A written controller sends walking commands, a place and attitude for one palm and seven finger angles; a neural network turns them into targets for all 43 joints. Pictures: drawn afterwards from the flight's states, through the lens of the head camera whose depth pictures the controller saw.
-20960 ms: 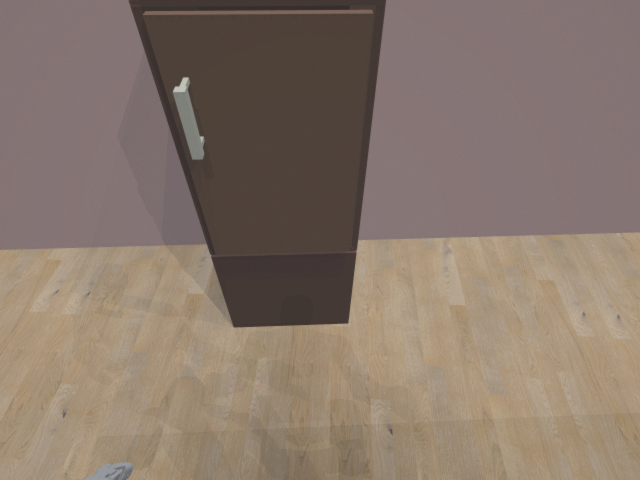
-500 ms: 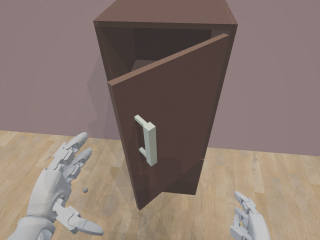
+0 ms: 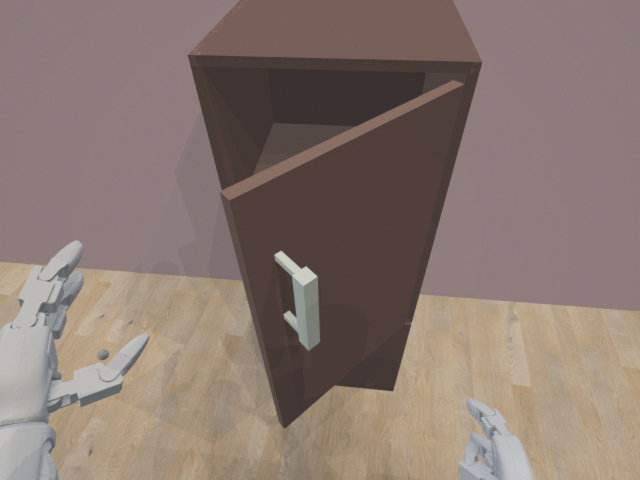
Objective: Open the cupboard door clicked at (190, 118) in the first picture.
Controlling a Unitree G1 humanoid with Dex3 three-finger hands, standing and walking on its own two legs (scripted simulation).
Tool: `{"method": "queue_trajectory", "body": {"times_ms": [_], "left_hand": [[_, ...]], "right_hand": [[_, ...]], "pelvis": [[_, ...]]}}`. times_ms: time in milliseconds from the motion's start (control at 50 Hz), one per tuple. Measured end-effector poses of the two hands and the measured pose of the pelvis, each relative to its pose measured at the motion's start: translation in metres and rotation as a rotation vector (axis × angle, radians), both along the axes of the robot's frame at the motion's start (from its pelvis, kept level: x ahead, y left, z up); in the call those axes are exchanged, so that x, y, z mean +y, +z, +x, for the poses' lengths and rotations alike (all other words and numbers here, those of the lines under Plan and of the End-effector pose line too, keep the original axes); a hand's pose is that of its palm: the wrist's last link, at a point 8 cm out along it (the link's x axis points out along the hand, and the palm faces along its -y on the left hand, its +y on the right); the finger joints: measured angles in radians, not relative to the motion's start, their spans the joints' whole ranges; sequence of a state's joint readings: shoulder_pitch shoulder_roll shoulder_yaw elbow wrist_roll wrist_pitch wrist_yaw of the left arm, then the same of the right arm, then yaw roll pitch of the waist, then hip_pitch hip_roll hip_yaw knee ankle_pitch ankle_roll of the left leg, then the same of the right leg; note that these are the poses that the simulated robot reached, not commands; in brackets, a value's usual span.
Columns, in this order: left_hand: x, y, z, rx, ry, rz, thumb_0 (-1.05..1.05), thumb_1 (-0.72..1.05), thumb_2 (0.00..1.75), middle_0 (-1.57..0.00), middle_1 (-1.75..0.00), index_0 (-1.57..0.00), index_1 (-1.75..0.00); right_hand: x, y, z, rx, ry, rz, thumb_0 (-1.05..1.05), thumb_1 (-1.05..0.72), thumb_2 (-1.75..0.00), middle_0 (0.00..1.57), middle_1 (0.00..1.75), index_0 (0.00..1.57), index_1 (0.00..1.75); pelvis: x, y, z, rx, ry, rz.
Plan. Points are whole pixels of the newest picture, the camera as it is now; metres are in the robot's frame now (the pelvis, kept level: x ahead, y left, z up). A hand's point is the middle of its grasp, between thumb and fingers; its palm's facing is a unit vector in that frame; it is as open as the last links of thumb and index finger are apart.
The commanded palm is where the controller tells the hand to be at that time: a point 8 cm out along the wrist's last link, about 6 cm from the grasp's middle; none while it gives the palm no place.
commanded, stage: draw the hand back to the body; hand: left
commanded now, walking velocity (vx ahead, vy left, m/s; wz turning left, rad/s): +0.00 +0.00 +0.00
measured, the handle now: (297, 301) +0.30 +0.08 +0.08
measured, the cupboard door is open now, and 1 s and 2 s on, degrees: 47 47 47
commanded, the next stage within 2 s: step back with the hand held close in 0.56 s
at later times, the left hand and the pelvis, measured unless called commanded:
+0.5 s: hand (90, 340) +0.20 +0.26 +0.14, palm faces +0.45 -0.81 -0.38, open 7.5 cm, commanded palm +0.15 +0.29 +0.17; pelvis +0.01 +0.00 +0.00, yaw +0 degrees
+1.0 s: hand (81, 360) +0.17 +0.25 +0.14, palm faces +0.31 -0.81 -0.51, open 7.4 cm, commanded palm +0.12 +0.30 +0.17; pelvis -0.04 +0.01 +0.00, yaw -2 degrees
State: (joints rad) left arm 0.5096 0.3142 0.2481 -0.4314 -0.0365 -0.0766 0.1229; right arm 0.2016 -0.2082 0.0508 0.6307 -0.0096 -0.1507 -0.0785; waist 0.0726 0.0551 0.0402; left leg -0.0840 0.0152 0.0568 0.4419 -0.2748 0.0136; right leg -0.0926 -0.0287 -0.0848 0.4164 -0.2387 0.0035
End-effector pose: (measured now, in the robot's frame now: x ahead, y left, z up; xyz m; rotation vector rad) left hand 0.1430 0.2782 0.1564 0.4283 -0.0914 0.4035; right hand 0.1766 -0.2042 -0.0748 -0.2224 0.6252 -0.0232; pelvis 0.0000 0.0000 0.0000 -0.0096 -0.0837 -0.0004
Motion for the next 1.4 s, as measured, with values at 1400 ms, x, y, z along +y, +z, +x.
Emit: {"method": "queue_trajectory", "body": {"times_ms": [1400], "left_hand": [[0.040, 0.008, -0.111, -0.145, 0.013, 0.186, 0.01, 0.89, 0.90, -0.21, -0.30, -0.21, -0.30]], "right_hand": [[-0.011, -0.018, -0.134, 0.094, -0.100, -0.070, 0.01, -0.90, -0.90, 0.21, 0.30, 0.20, 0.30]], "pelvis": [[0.017, -0.025, -0.116, 0.038, 0.030, -0.002]]}}
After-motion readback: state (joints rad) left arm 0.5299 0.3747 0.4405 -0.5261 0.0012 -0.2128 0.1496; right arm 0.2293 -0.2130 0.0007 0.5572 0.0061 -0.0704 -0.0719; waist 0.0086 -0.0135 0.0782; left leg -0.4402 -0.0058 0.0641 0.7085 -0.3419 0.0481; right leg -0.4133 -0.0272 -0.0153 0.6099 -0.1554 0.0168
